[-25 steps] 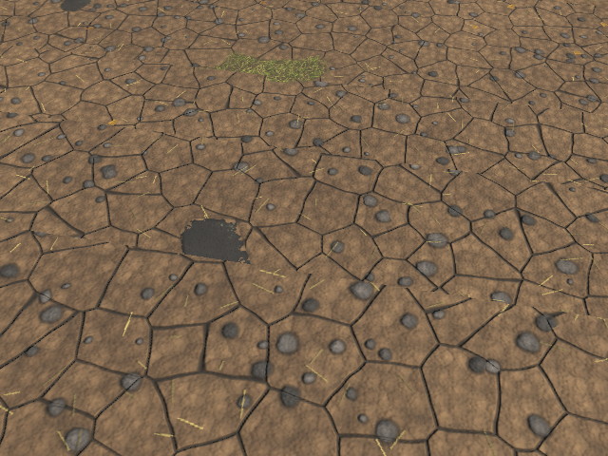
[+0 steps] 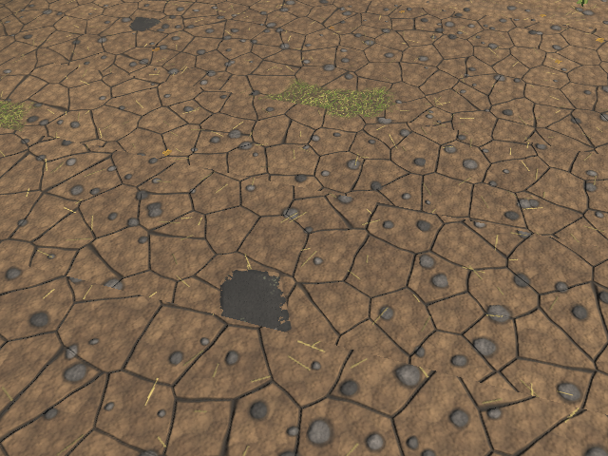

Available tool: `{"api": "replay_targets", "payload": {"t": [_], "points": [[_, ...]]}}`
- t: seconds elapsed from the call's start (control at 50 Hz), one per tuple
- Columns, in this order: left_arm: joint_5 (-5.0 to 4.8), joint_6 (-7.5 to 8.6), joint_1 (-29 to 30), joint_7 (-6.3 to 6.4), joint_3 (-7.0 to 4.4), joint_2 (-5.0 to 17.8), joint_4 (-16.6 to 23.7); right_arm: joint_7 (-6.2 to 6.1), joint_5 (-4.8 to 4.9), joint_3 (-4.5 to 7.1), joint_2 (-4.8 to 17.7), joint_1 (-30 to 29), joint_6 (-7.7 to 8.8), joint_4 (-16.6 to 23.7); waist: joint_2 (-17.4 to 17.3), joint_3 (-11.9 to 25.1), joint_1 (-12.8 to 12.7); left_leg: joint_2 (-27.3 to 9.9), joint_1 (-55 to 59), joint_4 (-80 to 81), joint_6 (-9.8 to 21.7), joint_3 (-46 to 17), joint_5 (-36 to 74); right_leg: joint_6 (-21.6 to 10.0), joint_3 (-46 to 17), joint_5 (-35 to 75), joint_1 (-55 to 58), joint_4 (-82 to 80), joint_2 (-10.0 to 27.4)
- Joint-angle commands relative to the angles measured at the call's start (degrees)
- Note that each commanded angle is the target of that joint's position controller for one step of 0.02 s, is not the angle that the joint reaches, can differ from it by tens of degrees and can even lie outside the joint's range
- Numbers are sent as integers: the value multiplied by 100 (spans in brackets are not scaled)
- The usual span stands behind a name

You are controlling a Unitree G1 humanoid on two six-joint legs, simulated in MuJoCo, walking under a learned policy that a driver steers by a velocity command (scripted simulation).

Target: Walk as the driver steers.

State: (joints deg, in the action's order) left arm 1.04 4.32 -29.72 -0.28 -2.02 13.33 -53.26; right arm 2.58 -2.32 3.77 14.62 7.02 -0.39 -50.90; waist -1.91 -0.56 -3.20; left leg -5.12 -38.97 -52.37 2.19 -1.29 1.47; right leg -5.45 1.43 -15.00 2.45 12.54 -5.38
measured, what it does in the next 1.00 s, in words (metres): goes down, turning right: left foot 0.17 m lower, then right foot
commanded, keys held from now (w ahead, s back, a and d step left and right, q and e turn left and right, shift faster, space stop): w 0.08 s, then w+e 0.92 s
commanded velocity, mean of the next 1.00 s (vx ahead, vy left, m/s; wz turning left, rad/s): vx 0.50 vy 0.00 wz -0.41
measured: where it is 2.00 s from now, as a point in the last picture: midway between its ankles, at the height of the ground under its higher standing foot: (431, 321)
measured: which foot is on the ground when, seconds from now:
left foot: up 0.00-0.30, down 0.32-0.76, up 0.78-1.00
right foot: down 0.00-0.32, up 0.34-0.74, down 0.76-1.00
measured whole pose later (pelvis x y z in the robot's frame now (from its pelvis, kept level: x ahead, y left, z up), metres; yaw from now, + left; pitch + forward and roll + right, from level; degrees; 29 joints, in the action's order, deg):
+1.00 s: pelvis +0.58 -0.01 -0.17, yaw -28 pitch +0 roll +1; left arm -0.4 1.4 -20.1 -0.2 -3.5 14.6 -51.7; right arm 0.5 -2.1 3.1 14.8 8.8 0.2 -44.9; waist -1.1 -3.1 -0.9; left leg -5.8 -33.7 -54.9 -1.9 -1.9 -13.2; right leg -7.8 -2.0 -11.5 -8.7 21.0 -7.1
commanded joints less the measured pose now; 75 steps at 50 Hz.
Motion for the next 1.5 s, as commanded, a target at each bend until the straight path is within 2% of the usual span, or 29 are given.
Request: {"api": "replay_targets", "payload": {"t": [0.02, 0.2, 0.28, 0.3, 0.32, 0.34, 0.36, 0.38, 0.42, 0.44, 0.5, 0.58, 0.68, 0.74, 0.76, 0.78, 0.8, 0.84, 0.9, 1.06, 1.2, 1.26, 1.28, 1.3, 1.32, 1.34, 1.36, 1.46, 1.5], "points": [[42, 152, -773, 103, -196, 790, -58, 6, -27, 167, 577, -1015, 194, 527, 516, -728, -178, -67, -1970, 373, 17, -198, 253, -816, -1270, 1565, 1104, 1, 1758], [140, 246, -368, 170, -87, 642, -54, 95, 57, 3, 225, -1733, 364, 918, 247, -881, -488, 64, 541, 2561, 87, 201, 2612, -471, -1137, 828, -643, 1529, 1141], [277, -49, -454, 357, -41, 662, -228, -129, 94, 54, 390, 255, 399, 221, 200, 22, 99, -38, 2524, 3683, -34, 67, 3259, -349, -1156, 1731, -160, 4559, 756], [155, -136, -346, 378, -94, 720, -276, -203, -33, 104, 500, 1334, 412, -115, -62, 343, 726, -142, 3810, 4374, -99, 236, 3969, -271, -906, 1549, -646, 6260, 557], [-63, -156, -255, 357, -186, 690, -297, -207, -160, 225, 913, 2043, 398, -373, -803, 665, 1005, -627, 5569, 3795, 15, -43, 4390, -120, -660, -2283, -2285, 8257, -68], [-394, -128, -1365, 405, -151, 307, -298, -137, -227, 161, 1180, 2396, 479, -381, -1263, 1477, 364, -1660, 7382, 917, -11, -505, 8151, 55, -1009, -4004, -3998, 9731, -115], [-483, -70, -1492, 469, -96, 392, -324, -57, 28, 216, 1085, 2486, 474, -318, -1222, 2205, 531, -2349, 8022, 638, 448, -1234, 8009, 94, -1086, -3185, -4989, 9838, 229], [-313, -112, -1016, 471, -96, 434, -317, -50, 74, 172, 799, 2318, 432, -251, -557, 2060, 639, -2174, 7118, 1357, 442, -1264, 5780, 152, -756, -2600, -5190, 9609, 553], [148, -351, 73, 287, -104, 524, 60, -259, -14, 181, 740, 1515, 490, 17, -629, 1597, 534, -2199, 4973, 2909, 1227, -2142, -252, 169, -203, -1538, -5288, 9659, 872], [261, -394, 723, 173, -189, 627, 277, -290, 70, 68, 526, 1182, 611, 89, -387, 834, 405, -2102, 3769, 3213, 1036, -1678, -515, 156, -492, -597, -5019, 8337, 1112], [149, -521, 1503, -132, -116, 144, 646, -308, 64, 41, 432, 853, 739, -106, -416, -533, -43, -1341, 1350, 3952, 750, -502, -405, 369, -541, 598, -3890, 5802, 1174], [36, -385, 1564, -299, -25, -6, 652, -268, 148, 34, 360, 667, 782, -18, -658, -82, -197, -1033, 1749, 3766, 576, 649, 1338, 32, 23, 1772, -2751, 3738, 953], [95, -465, 2801, -331, -64, 195, 1130, -344, 131, 109, 651, 1743, 455, -216, -97, -391, 372, -1257, 3506, 3408, 468, 987, 1492, -368, 511, 458, -3215, 2776, 664], [156, -376, 1663, -246, -217, 415, 805, -375, 58, 155, 932, 1911, 282, -211, 67, 331, -112, -1097, 3723, 1069, 289, 1514, 2919, -667, 731, -73, -1619, 2081, 13], [213, -334, 723, -158, -390, 901, 589, -347, 92, 116, 849, 1886, 259, -21, 624, 950, -497, -867, 2609, -679, 76, 1632, 1582, -1002, -620, -616, -163, 1524, 738], [91, -370, 733, -104, -521, 1633, 664, -189, 111, -23, 209, 1836, 296, 517, 1888, 1397, -123, 375, 65, -2664, -253, 1245, -3486, -1866, -3939, -867, 1465, 739, 2536], [-42, -472, 387, -47, -508, 1548, 644, -192, 54, 92, 789, 767, 339, 705, 862, 1155, -638, 448, -879, -2892, -238, 153, -3192, -1825, -4413, -813, 1535, 201, 2541], [-49, -473, 900, 59, -386, 1122, 512, -219, 164, 56, 657, 678, 448, 745, 276, -28, -97, -49, -810, -2129, -178, 35, -2348, -1430, -2949, 721, 192, 326, 2224], [-83, -267, 1456, 62, -299, 858, 614, -248, -11, 37, 500, 1145, 171, 553, 321, -5, 518, -132, 561, -1208, -323, 44, -2043, -1075, -1867, 2217, -1024, 203, 1488], [-88, -146, 965, 21, -387, 1113, 586, -177, 12, -40, 356, -4, 74, 920, 555, 189, 269, 495, 1304, 228, -373, 424, 12, -696, -1362, 3060, -1568, 237, 895], [90, -165, 532, 136, -341, 979, 575, -57, -118, 30, 745, 121, 290, 806, 528, -121, 171, 291, 399, -3, 70, 45, -1151, -1008, -1974, 3879, -81, 1242, 1560], [-36, -138, 1595, 121, -356, 1139, 778, -115, -83, 145, 854, 2566, 364, 76, 417, 446, 1523, 680, 3780, 1186, 294, 384, -1167, -546, -1420, 5186, -1772, 3616, 940], [-122, -57, 1769, 101, -311, 822, 896, -136, -82, 280, 1204, 3443, 413, -173, -776, 493, 1931, 16, 4654, 2163, 637, -470, -1194, -243, -1033, 2799, -2882, 6028, 118], [-26, 38, 1391, 145, -182, 255, 966, -91, 75, 201, 1151, 2953, 441, -18, -1330, 208, 1222, -1185, 4729, 2481, 888, -2332, -134, -156, -1143, -1363, -4110, 7289, -513], [-63, 86, 695, 161, -189, 361, 857, -83, 158, 134, 1116, 2312, 444, 172, -770, -121, 479, -1624, 4513, 3010, 1447, -3362, 1143, -99, -1342, -1317, -4827, 7330, -355], [39, 27, 1016, 175, -222, 658, 789, -99, 136, 175, 1127, 2013, 501, 277, -307, -382, 456, -1945, 4010, 3218, 1829, -3835, 152, -37, -1316, -1175, -5190, 7212, -77], [35, -43, 1413, 174, -341, 1011, 740, -104, 141, 80, 764, 1582, 560, 390, 472, -866, 347, -1687, 3264, 3159, 1783, -3265, -189, 55, -1508, -900, -5088, 6643, 208], [224, -394, 2222, -167, -187, 498, 884, -175, 69, 95, 1016, 2050, 584, -104, -361, -701, 343, -684, 2767, 3390, 1134, -1200, 731, 102, -276, 976, -4095, 5179, 396], [112, -249, 3142, -173, -222, 618, 1129, -199, 80, -22, 584, 2544, 700, -281, -163, -874, 695, -210, 3612, 3317, 888, -840, -298, 78, -344, 1633, -5166, 4143, 602]]}}
Keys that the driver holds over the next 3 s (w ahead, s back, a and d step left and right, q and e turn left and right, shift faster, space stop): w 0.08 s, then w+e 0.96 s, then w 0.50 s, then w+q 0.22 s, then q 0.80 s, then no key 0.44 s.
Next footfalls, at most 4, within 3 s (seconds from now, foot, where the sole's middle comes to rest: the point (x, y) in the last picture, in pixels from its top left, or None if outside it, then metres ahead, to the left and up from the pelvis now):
0.32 left None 0.40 0.17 -0.95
0.76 right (365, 455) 0.59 -0.06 -0.95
1.26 left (338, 370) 0.82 0.01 -0.95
1.76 right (457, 343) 1.02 -0.37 -1.12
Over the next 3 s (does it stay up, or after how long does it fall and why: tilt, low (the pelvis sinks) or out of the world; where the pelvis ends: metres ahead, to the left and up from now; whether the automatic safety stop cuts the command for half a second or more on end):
stays up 1.11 -0.36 -0.35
